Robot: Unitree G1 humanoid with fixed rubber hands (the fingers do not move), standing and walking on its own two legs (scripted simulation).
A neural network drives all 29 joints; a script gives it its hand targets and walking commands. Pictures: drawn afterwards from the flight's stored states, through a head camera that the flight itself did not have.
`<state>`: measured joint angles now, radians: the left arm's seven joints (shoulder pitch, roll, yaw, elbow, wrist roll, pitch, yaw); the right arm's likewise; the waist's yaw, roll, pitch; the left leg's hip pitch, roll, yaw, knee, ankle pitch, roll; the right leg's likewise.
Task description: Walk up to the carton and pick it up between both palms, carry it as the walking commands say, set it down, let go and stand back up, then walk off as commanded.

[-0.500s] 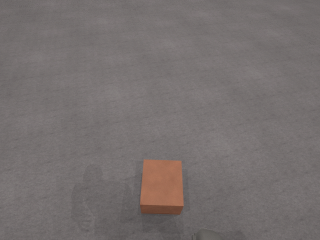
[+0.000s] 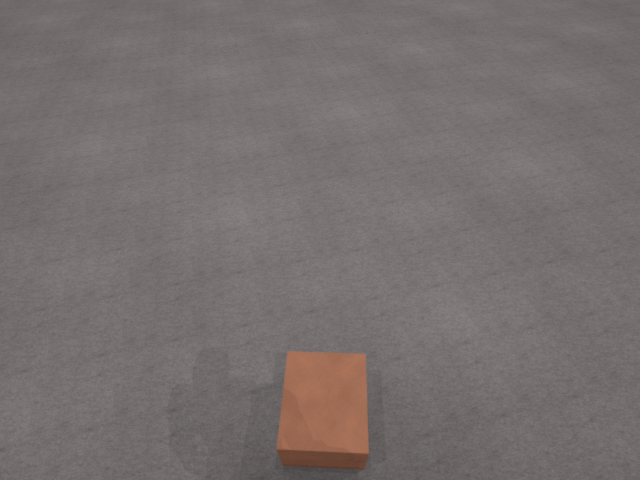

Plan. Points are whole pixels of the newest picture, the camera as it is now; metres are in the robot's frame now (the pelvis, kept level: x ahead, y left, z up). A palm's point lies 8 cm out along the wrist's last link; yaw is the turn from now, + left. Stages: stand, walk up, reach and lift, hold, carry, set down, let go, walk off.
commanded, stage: walk up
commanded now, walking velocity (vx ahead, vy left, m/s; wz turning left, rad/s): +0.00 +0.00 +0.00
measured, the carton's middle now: (324, 409) +0.44 +0.03 -0.69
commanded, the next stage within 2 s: stand in 0.82 s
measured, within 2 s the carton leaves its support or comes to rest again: neither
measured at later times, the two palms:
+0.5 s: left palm out of the picture -0.04 +0.31 -0.15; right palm out of the picture +0.03 -0.19 -0.14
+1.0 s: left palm out of the picture +0.00 +0.30 -0.14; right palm out of the picture +0.00 -0.14 -0.14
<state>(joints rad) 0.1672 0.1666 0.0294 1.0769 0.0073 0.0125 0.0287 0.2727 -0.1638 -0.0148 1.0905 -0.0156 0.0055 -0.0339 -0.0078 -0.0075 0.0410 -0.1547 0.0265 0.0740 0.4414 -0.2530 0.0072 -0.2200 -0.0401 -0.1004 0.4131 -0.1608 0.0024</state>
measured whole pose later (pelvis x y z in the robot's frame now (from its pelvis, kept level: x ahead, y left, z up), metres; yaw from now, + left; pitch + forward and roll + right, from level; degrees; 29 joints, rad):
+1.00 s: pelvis +0.00 +0.08 +0.01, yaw +0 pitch -2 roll +0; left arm 0.27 0.14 0.02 1.13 0.01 0.00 0.04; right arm 0.27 -0.15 -0.01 1.13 -0.01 -0.01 -0.04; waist -0.01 0.00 0.04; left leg -0.11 -0.01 0.04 0.34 -0.20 0.02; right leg -0.11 -0.02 -0.05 0.34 -0.20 0.00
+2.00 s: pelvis -0.08 +0.07 -0.09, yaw +0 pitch +17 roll +1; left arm -0.49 0.21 0.12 0.66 -0.01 0.46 -0.01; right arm -0.46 -0.22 -0.15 0.63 0.03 0.44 0.01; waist -0.02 -0.01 0.09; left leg -0.99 0.02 0.05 1.06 -0.37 0.02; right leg -1.00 -0.02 -0.03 1.07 -0.36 -0.02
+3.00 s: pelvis -0.08 +0.07 -0.17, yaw +0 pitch +48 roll +1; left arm -1.14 0.27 0.30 0.94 0.00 0.14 0.03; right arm -1.13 -0.33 -0.36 0.98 0.02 0.11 0.06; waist -0.04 0.00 -0.10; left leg -1.73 0.03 0.04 1.27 -0.37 0.01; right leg -1.75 -0.02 -0.03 1.28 -0.37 -0.02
